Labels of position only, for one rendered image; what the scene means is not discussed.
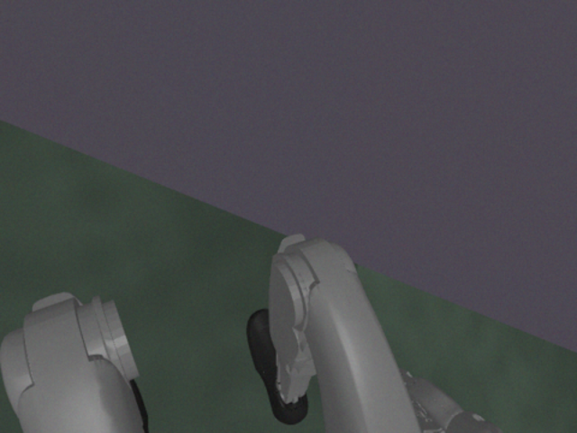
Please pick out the left robot foot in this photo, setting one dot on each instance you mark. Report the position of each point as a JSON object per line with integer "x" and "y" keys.
{"x": 140, "y": 404}

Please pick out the right robot hand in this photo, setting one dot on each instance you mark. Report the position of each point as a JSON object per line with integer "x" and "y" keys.
{"x": 434, "y": 407}

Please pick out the right robot arm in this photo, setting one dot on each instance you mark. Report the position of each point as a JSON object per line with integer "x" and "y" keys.
{"x": 471, "y": 422}

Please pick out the right robot foot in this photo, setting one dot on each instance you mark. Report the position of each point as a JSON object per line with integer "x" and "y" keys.
{"x": 264, "y": 358}

